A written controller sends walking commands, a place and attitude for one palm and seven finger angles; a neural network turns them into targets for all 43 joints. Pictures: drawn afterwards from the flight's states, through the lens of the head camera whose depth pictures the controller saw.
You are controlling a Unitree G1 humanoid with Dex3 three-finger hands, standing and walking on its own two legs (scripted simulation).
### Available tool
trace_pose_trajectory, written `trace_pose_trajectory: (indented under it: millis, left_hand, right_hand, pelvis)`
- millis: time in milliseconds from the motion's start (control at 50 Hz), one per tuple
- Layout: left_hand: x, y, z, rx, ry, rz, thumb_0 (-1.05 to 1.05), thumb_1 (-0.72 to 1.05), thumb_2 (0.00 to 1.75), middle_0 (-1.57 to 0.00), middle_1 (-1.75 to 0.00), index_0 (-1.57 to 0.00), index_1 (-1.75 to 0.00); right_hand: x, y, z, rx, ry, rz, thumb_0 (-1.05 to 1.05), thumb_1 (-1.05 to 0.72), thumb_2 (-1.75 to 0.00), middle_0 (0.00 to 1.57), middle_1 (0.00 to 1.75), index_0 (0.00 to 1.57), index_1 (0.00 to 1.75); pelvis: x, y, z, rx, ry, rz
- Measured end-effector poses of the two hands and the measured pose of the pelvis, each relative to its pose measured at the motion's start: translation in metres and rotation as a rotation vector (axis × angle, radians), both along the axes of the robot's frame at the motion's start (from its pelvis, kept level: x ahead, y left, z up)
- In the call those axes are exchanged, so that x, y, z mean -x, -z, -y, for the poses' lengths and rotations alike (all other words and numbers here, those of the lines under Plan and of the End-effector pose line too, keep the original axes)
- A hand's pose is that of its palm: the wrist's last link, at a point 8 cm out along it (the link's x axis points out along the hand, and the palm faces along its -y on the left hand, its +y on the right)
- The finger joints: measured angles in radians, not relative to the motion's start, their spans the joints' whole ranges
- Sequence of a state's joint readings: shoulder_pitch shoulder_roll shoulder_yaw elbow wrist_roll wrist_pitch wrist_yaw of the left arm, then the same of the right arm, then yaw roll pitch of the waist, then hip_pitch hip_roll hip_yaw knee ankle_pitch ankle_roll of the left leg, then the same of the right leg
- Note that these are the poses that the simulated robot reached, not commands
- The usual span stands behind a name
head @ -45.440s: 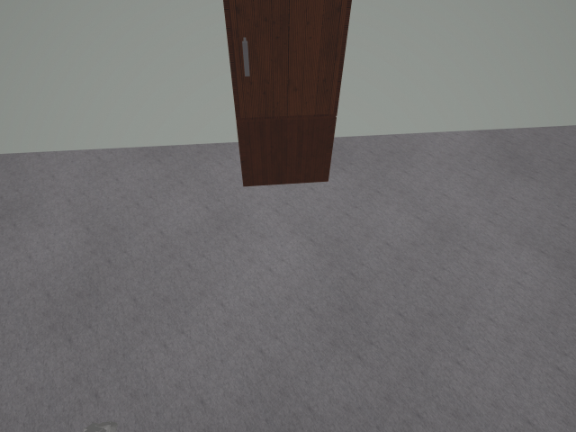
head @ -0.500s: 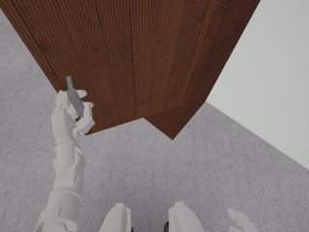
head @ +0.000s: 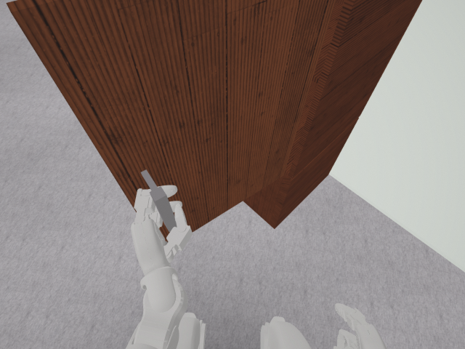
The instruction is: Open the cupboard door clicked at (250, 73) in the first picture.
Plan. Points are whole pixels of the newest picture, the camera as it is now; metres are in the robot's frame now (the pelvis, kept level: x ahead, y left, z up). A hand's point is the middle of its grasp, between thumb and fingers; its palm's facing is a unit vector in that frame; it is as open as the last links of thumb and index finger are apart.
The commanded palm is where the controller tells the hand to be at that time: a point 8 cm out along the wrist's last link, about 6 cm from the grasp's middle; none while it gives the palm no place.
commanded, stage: open thumb and fingers to let go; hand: left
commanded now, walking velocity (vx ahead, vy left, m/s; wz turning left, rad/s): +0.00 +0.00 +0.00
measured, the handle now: (159, 202) +0.36 +0.15 +0.03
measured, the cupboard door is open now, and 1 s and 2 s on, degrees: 80 85 86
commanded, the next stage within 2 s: slide the hand sideways off the handle in 0.92 s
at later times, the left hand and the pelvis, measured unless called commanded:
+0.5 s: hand (193, 233) +0.30 +0.08 +0.02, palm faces +0.38 -0.92 +0.01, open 10.1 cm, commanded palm +0.26 +0.13 +0.01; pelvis -0.01 -0.01 -0.01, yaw +1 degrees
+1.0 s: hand (194, 236) +0.30 +0.08 +0.02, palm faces +0.33 -0.94 -0.01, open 14.7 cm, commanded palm +0.26 +0.12 +0.01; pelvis -0.02 +0.00 -0.01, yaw +1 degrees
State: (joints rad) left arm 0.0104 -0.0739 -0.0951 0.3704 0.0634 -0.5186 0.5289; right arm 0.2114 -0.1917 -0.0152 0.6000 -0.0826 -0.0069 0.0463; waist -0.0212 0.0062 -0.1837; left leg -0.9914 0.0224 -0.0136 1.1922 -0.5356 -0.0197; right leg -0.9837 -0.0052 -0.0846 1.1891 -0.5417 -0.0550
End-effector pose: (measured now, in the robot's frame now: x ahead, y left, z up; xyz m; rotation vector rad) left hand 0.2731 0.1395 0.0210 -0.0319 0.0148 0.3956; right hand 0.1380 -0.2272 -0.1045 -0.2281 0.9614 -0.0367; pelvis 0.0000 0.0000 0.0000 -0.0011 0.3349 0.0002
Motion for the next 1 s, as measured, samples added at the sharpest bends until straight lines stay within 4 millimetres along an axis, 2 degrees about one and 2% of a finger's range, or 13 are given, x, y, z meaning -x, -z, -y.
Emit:
trace_pose_trajectory:
  millis: [120, 280, 400, 600, 760, 860, 1000]
  left_hand:
    - [0.019, 0.0, 0.02, -0.003, 0.008, -0.006, 0.02, 0.72, 0.77, -0.32, -1.33, -0.35, -1.33]
    - [0.011, 0.003, 0.015, -0.039, -0.009, 0.013, 0.02, 0.64, 0.77, -0.36, -1.32, -0.36, -1.32]
    - [0.011, 0.0, 0.016, -0.026, -0.007, 0.005, 0.02, 0.38, 0.67, -0.36, -1.29, -0.36, -1.29]
    - [0.009, 0.002, 0.016, -0.028, 0.008, 0.009, 0.01, -0.22, 0.42, -0.32, -1.22, -0.32, -1.22]
    - [0.008, 0.002, 0.017, -0.03, 0.021, 0.011, 0.0, -0.44, 0.33, -0.28, -1.02, -0.28, -1.02]
    - [0.01, 0.002, 0.02, -0.041, 0.044, 0.009, 0.0, -0.48, 0.31, -0.27, -0.85, -0.28, -0.83]
    - [0.012, 0.001, 0.017, -0.039, 0.059, 0.005, -0.01, -0.5, 0.3, -0.36, -0.68, -0.36, -0.67]
  right_hand:
    - [-0.014, -0.001, 0.002, 0.004, -0.028, 0.064, 0.01, -0.91, -0.9, 0.2, 0.3, 0.2, 0.3]
    - [-0.031, 0.004, -0.004, -0.012, -0.052, 0.12, 0.01, -0.91, -0.9, 0.2, 0.3, 0.2, 0.3]
    - [-0.029, 0.003, -0.007, -0.026, -0.06, 0.116, 0.01, -0.91, -0.9, 0.2, 0.3, 0.2, 0.3]
    - [-0.012, 0.006, 0.0, 0.0, -0.036, 0.069, 0.01, -0.91, -0.9, 0.2, 0.3, 0.21, 0.3]
    - [-0.005, 0.007, -0.002, 0.011, -0.024, 0.05, 0.01, -0.91, -0.9, 0.2, 0.3, 0.2, 0.3]
    - [-0.005, 0.006, -0.007, 0.003, -0.026, 0.062, 0.01, -0.91, -0.9, 0.2, 0.3, 0.2, 0.3]
    - [-0.01, 0.004, -0.016, -0.009, -0.04, 0.087, 0.01, -0.91, -0.9, 0.2, 0.3, 0.2, 0.3]
  pelvis:
    - [0.002, 0.002, 0.005, -0.006, -0.01, 0.006]
    - [0.009, 0.01, 0.011, -0.011, -0.02, 0.007]
    - [0.009, 0.008, 0.012, -0.011, -0.023, 0.01]
    - [0.01, 0.008, 0.008, -0.008, -0.019, 0.008]
    - [0.012, 0.008, 0.003, -0.004, -0.015, 0.007]
    - [0.013, 0.008, 0.0, -0.001, -0.014, 0.01]
    - [0.016, 0.008, -0.003, 0.003, -0.014, 0.015]
